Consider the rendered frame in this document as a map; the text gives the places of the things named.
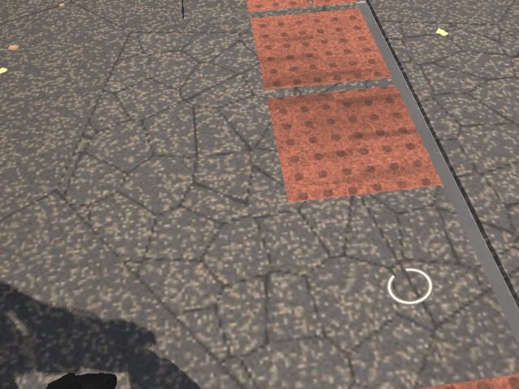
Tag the left robot hand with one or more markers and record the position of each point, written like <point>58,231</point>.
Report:
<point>84,381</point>

